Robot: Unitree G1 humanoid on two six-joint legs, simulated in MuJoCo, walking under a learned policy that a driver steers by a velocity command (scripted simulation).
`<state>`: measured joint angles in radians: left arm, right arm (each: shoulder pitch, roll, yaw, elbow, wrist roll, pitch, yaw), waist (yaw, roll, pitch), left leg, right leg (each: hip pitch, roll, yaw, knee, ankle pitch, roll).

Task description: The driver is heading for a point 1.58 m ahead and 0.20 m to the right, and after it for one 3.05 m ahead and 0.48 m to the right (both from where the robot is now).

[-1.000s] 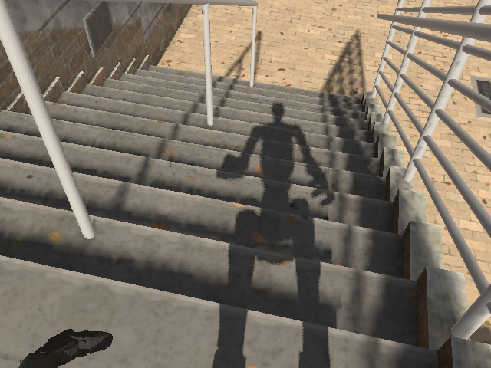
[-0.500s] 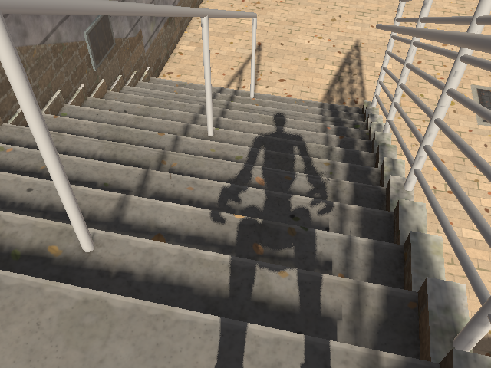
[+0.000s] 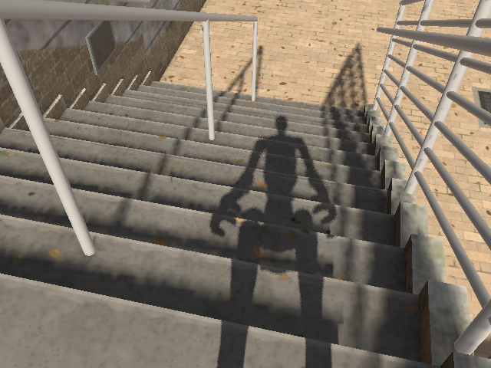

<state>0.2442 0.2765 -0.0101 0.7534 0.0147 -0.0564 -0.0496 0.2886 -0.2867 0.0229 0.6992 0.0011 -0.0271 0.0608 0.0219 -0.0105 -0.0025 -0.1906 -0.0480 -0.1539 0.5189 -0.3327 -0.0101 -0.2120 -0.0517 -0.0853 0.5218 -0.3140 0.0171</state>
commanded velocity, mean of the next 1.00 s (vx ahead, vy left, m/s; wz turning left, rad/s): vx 0.08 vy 0.00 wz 0.00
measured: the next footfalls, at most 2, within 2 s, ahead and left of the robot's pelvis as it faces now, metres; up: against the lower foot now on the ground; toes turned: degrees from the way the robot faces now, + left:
right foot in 1.28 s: +0.38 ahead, -0.09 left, +0.00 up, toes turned -1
left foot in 1.80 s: +0.56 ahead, +0.13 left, +0.00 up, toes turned +5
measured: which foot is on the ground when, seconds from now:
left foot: down 0.00-1.00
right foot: down 0.00-0.88, up 0.90-1.00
